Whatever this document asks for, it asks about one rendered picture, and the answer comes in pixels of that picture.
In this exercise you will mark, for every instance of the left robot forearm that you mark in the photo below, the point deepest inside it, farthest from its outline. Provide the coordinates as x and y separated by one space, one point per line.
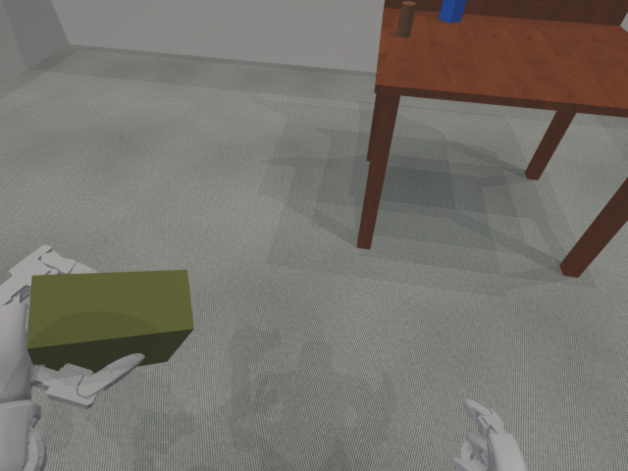
21 447

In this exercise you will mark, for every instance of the robot right hand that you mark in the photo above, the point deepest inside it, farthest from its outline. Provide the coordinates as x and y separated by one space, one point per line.
501 452

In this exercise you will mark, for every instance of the table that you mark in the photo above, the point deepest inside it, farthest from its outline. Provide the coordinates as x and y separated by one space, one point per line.
569 56

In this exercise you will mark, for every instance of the sponge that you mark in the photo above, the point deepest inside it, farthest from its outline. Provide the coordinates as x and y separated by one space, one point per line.
91 320

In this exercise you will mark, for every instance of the robot left hand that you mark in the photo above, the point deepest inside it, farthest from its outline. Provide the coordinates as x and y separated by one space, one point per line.
72 384

